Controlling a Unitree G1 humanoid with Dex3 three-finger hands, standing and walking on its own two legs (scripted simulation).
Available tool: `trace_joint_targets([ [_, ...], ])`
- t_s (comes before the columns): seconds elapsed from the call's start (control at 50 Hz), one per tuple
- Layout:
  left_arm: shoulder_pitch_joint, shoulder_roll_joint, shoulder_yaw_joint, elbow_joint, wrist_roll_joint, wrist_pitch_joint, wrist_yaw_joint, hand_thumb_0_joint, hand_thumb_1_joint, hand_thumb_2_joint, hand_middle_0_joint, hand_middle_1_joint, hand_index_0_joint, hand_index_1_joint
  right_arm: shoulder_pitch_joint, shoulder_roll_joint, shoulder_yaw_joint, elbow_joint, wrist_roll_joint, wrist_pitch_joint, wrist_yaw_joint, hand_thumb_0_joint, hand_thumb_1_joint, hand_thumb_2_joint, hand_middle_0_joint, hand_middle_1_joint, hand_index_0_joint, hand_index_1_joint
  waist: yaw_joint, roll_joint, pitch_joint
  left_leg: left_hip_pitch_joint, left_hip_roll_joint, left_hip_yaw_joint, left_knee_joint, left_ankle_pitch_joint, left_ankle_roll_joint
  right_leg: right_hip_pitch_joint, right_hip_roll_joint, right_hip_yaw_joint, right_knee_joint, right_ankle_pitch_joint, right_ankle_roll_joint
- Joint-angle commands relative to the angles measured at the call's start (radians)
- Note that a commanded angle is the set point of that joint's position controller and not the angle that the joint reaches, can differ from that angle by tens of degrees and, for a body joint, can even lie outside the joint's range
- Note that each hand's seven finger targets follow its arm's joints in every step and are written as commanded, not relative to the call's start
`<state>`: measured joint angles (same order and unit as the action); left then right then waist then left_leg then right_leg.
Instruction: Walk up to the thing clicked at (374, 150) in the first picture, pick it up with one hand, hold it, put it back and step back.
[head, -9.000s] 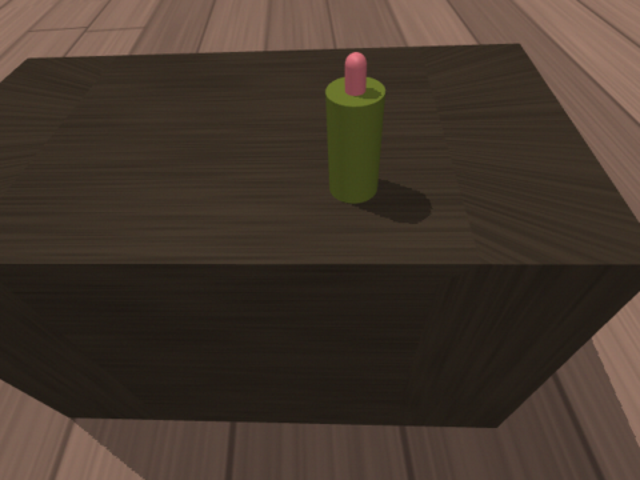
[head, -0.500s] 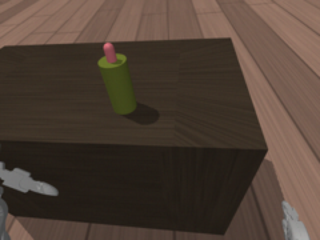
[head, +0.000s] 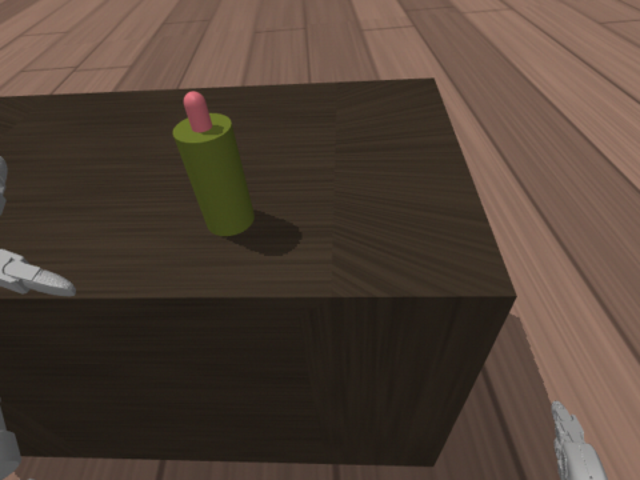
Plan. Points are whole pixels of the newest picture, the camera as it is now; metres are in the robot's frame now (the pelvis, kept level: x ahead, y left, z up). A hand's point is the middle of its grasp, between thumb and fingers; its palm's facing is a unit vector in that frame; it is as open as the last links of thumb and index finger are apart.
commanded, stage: go down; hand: left
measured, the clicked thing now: (213, 164) +0.53 +0.20 +0.14
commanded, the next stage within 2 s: none
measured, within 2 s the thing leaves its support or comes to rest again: neither
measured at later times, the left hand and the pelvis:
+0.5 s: hand (16, 206) +0.34 +0.35 +0.23, palm faces +0.24 -0.96 -0.13, open 17.6 cm; pelvis +0.00 +0.00 +0.00, yaw +0 degrees
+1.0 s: hand (14, 183) +0.37 +0.37 +0.23, palm faces +0.21 -0.98 -0.04, open 17.7 cm; pelvis +0.01 +0.00 +0.00, yaw +0 degrees
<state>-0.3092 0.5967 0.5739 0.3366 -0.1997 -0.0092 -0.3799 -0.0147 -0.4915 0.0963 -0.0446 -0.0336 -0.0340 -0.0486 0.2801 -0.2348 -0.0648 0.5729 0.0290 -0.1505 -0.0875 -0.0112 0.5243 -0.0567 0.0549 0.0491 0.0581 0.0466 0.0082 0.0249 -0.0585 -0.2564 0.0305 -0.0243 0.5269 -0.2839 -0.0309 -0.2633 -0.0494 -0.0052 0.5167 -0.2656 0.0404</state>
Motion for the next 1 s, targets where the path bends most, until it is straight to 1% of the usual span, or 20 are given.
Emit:
trace_joint_targets([
  [0.0,-0.328,0.359,0.102,-0.212,-0.008,-0.054,0.001,0.000,-0.509,0.093,-0.038,-0.025,-0.030,-0.037,-0.070,-0.146,-0.067,-0.160,-0.001,-0.066,-0.009,0.000,0.537,-0.053,0.050,0.050,0.050,0.050,0.012,0.093,-0.202,0.085,-0.036,0.039,-0.065,0.279,0.024,0.047,0.045,-0.062,-0.050,0.220,-0.041],
  [0.02,-0.373,0.336,0.068,-0.265,-0.008,-0.058,-0.003,0.000,-0.511,0.089,-0.039,-0.027,-0.033,-0.037,-0.091,-0.118,-0.045,-0.170,0.000,-0.071,-0.003,0.000,0.541,-0.051,0.050,0.050,0.050,0.050,0.013,0.124,-0.193,0.084,-0.035,0.037,-0.069,0.289,0.020,0.043,0.047,-0.065,-0.048,0.228,-0.043],
  [0.04,-0.360,0.354,0.092,-0.242,-0.008,-0.053,-0.003,0.000,-0.527,0.087,-0.041,-0.029,-0.036,-0.039,-0.078,-0.114,-0.038,-0.167,-0.003,-0.073,-0.002,0.000,0.537,-0.052,0.050,0.050,0.050,0.050,0.018,0.105,-0.226,0.095,-0.033,0.036,-0.057,0.325,0.020,0.060,0.047,-0.064,-0.043,0.258,-0.041],
  [0.08,-0.337,0.331,0.079,-0.213,-0.014,-0.046,-0.007,0.000,-0.534,0.087,-0.039,-0.030,-0.035,-0.039,-0.102,-0.121,-0.043,-0.171,-0.003,-0.079,-0.003,0.000,0.543,-0.050,0.050,0.050,0.050,0.050,0.016,0.076,-0.184,0.076,-0.037,0.040,-0.059,0.294,0.026,0.050,0.045,-0.063,-0.052,0.242,-0.036],
  [0.12,-0.363,0.349,0.083,-0.223,-0.017,-0.039,-0.008,0.000,-0.552,0.086,-0.044,-0.028,-0.037,-0.040,-0.084,-0.151,-0.071,-0.135,-0.003,-0.081,-0.010,0.000,0.538,-0.052,0.050,0.050,0.050,0.050,0.009,0.083,-0.181,0.076,-0.036,0.040,-0.062,0.257,0.028,0.032,0.046,-0.061,-0.055,0.212,-0.038],
  [0.14,-0.403,0.346,0.081,-0.252,-0.018,-0.040,-0.011,0.000,-0.537,0.094,-0.040,-0.029,-0.034,-0.040,-0.080,-0.126,-0.048,-0.140,-0.006,-0.085,-0.008,0.000,0.544,-0.051,0.050,0.050,0.050,0.050,0.007,0.113,-0.209,0.087,-0.038,0.040,-0.059,0.269,0.026,0.038,0.045,-0.060,-0.051,0.223,-0.038],
  [0.16,-0.395,0.366,0.092,-0.216,-0.017,-0.030,-0.011,0.000,-0.545,0.082,-0.043,-0.027,-0.040,-0.036,-0.083,-0.156,-0.072,-0.145,-0.006,-0.087,-0.010,0.000,0.542,-0.050,0.050,0.050,0.050,0.050,0.004,0.099,-0.208,0.084,-0.034,0.036,-0.062,0.269,0.025,0.035,0.048,-0.063,-0.051,0.219,-0.040],
  [0.18,-0.402,0.363,0.086,-0.223,-0.016,-0.025,-0.012,0.000,-0.556,0.081,-0.042,-0.028,-0.039,-0.037,-0.072,-0.132,-0.051,-0.150,-0.004,-0.091,-0.008,0.000,0.542,-0.051,0.050,0.050,0.050,0.050,0.008,0.094,-0.199,0.077,-0.035,0.036,-0.063,0.265,0.026,0.038,0.048,-0.065,-0.053,0.218,-0.039],
  [0.34,-0.498,0.395,0.073,-0.053,-0.023,0.025,-0.049,0.000,-0.599,0.084,-0.041,-0.031,-0.039,-0.040,-0.087,-0.128,-0.031,-0.113,-0.004,-0.107,-0.016,0.000,0.545,-0.051,0.050,0.050,0.049,0.050,-0.008,0.070,-0.176,0.054,-0.037,0.030,-0.069,0.223,0.032,-0.003,0.047,-0.063,-0.059,0.187,-0.036],
  [0.4,-0.563,0.426,0.060,-0.014,-0.014,0.033,-0.064,0.000,-0.611,0.070,-0.043,-0.031,-0.045,-0.038,-0.098,-0.128,-0.021,-0.099,-0.008,-0.117,-0.019,0.000,0.546,-0.050,0.050,0.050,0.049,0.050,-0.008,0.092,-0.218,0.065,-0.040,0.028,-0.066,0.227,0.033,0.000,0.045,-0.061,-0.058,0.193,-0.038],
  [0.44,-0.604,0.482,0.087,0.008,-0.009,0.036,-0.070,0.000,-0.611,0.068,-0.043,-0.025,-0.043,-0.033,-0.103,-0.167,-0.040,-0.123,-0.009,-0.122,-0.030,0.000,0.547,-0.050,0.049,0.050,0.049,0.050,-0.011,0.085,-0.262,0.077,-0.043,0.031,-0.055,0.243,0.034,0.010,0.044,-0.058,-0.059,0.210,-0.034],
  [0.48,-0.618,0.486,0.084,0.071,-0.005,0.041,-0.076,0.000,-0.611,0.066,-0.044,-0.030,-0.045,-0.037,-0.089,-0.131,0.000,-0.095,-0.009,-0.126,-0.029,0.000,0.544,-0.051,0.049,0.050,0.049,0.050,-0.006,0.076,-0.224,0.057,-0.044,0.029,-0.058,0.218,0.036,-0.001,0.044,-0.059,-0.065,0.184,-0.033],
  [0.54,-0.647,0.495,0.072,0.127,0.002,0.041,-0.089,0.000,-0.611,0.075,-0.042,-0.035,-0.042,-0.043,-0.098,-0.152,-0.013,-0.127,-0.010,-0.134,-0.038,0.000,0.545,-0.051,0.049,0.050,0.049,0.050,-0.016,0.078,-0.259,0.081,-0.039,0.024,-0.058,0.222,0.031,-0.017,0.047,-0.060,-0.061,0.183,-0.037],
  [0.62,-0.670,0.552,0.095,0.169,0.006,0.052,-0.104,0.000,-0.611,0.068,-0.045,-0.028,-0.045,-0.036,-0.064,-0.140,0.001,-0.127,-0.010,-0.132,-0.046,0.000,0.546,-0.051,0.049,0.050,0.049,0.050,-0.014,0.080,-0.301,0.067,-0.047,0.031,-0.041,0.297,0.037,0.025,0.038,-0.054,-0.054,0.262,-0.031],
  [0.72,-0.712,0.557,0.068,0.237,0.016,0.058,-0.125,0.000,-0.611,0.075,-0.042,-0.030,-0.040,-0.040,-0.102,-0.133,0.013,-0.138,-0.009,-0.139,-0.051,0.000,0.540,-0.053,0.049,0.050,0.049,0.050,-0.017,0.100,-0.241,0.046,-0.042,0.026,-0.062,0.225,0.032,-0.029,0.046,-0.057,-0.067,0.185,-0.038],
  [0.8,-0.718,0.601,0.094,0.300,0.013,0.060,-0.140,0.000,-0.611,0.071,-0.043,-0.029,-0.043,-0.038,-0.067,-0.131,0.028,-0.124,-0.012,-0.136,-0.055,0.000,0.541,-0.053,0.049,0.050,0.049,0.050,-0.023,0.087,-0.278,0.049,-0.040,0.025,-0.045,0.291,0.033,-0.004,0.045,-0.055,-0.059,0.249,-0.035],
  [0.86,-0.772,0.616,0.076,0.297,0.018,0.063,-0.151,0.000,-0.611,0.072,-0.043,-0.028,-0.042,-0.037,-0.074,-0.149,0.012,-0.123,-0.012,-0.138,-0.064,0.000,0.540,-0.053,0.049,0.050,0.049,0.050,-0.038,0.099,-0.292,0.062,-0.043,0.028,-0.040,0.281,0.039,-0.023,0.041,-0.048,-0.062,0.249,-0.032],
  [0.88,-0.787,0.604,0.073,0.272,0.014,0.062,-0.154,0.000,-0.611,0.069,-0.045,-0.032,-0.044,-0.041,-0.098,-0.131,0.032,-0.134,-0.014,-0.139,-0.066,0.000,0.541,-0.053,0.049,0.050,0.049,0.050,-0.028,0.110,-0.303,0.072,-0.045,0.027,-0.039,0.277,0.039,-0.023,0.041,-0.050,-0.061,0.245,-0.033],
  [0.9,-0.796,0.610,0.068,0.277,0.016,0.067,-0.155,0.000,-0.611,0.066,-0.043,-0.029,-0.043,-0.037,-0.102,-0.144,0.011,-0.138,-0.013,-0.143,-0.071,0.000,0.542,-0.052,0.049,0.050,0.049,0.050,-0.037,0.109,-0.311,0.071,-0.048,0.028,-0.041,0.260,0.041,-0.021,0.039,-0.050,-0.063,0.235,-0.032],
  [0.98,-0.781,0.628,0.072,0.346,0.022,0.085,-0.163,0.000,-0.611,0.065,-0.047,-0.031,-0.046,-0.040,-0.060,-0.150,0.019,-0.108,-0.015,-0.136,-0.075,0.000,0.537,-0.053,0.049,0.050,0.049,0.050,-0.042,0.123,-0.307,0.087,-0.040,0.022,-0.032,0.312,0.034,-0.048,0.044,-0.053,-0.055,0.265,-0.039],
])
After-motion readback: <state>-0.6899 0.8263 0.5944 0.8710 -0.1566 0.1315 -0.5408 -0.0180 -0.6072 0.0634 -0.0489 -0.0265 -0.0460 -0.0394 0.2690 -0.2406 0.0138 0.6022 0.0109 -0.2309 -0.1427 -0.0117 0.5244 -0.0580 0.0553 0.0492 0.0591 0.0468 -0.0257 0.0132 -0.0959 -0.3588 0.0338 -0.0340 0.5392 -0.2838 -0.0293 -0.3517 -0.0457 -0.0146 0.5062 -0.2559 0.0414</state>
